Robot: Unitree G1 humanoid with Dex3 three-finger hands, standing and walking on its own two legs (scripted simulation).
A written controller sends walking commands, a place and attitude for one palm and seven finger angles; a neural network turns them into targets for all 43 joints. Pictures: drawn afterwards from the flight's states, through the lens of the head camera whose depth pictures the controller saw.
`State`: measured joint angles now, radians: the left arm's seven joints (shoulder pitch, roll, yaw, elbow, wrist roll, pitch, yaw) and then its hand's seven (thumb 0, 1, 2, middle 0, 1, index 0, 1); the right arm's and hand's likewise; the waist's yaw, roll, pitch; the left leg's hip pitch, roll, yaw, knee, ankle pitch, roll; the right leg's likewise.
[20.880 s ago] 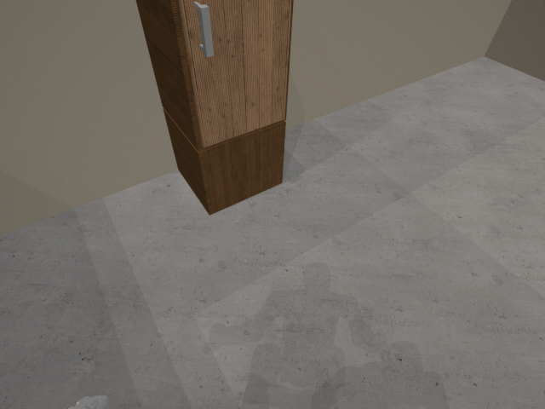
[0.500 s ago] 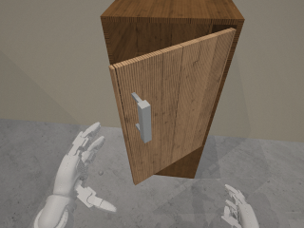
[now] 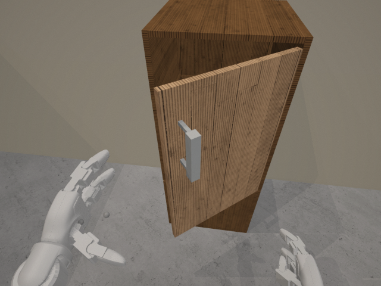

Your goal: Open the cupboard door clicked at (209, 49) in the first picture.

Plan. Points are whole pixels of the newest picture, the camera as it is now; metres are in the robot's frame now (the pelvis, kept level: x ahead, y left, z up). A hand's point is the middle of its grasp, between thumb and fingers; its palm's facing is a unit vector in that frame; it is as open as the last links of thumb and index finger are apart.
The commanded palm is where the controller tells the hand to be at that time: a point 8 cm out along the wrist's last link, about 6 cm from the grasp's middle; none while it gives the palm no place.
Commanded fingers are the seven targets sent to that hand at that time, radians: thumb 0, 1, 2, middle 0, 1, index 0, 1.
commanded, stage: draw the hand back to the body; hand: left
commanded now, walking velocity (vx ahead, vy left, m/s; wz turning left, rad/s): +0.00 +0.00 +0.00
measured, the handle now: (188, 151) +0.38 +0.05 +0.11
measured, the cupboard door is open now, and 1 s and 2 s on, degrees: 38 38 38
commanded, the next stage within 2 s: step back with the hand held close in 1.08 s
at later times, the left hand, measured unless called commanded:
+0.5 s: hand (67, 194) +0.21 +0.23 +0.16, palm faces +0.34 -0.87 -0.36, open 11.5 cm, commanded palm +0.17 +0.28 +0.18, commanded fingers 0.00 0.58 0.76 -0.19 -0.30 -0.19 -0.30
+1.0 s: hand (55, 188) +0.22 +0.25 +0.17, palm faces +0.42 -0.83 -0.37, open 7.5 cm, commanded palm +0.17 +0.29 +0.19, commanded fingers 0.00 0.90 0.90 -0.20 -0.30 -0.20 -0.30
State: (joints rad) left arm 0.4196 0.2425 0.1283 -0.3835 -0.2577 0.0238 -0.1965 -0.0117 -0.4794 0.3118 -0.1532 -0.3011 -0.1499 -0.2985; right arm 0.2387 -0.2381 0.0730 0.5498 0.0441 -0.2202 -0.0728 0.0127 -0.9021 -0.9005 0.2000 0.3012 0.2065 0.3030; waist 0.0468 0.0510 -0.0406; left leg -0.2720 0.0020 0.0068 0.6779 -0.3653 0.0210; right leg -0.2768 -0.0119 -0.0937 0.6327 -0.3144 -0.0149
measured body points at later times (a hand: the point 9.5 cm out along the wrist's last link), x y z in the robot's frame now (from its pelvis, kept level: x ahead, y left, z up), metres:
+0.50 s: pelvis +0.01 +0.01 +0.02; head -0.01 -0.01 +0.47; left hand +0.19 +0.28 +0.18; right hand +0.19 -0.21 -0.06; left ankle +0.00 +0.10 -0.72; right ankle +0.02 -0.11 -0.72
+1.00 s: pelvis +0.02 +0.00 +0.02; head +0.00 -0.01 +0.47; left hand +0.19 +0.29 +0.19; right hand +0.20 -0.23 -0.06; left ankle +0.00 +0.10 -0.72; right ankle +0.02 -0.11 -0.72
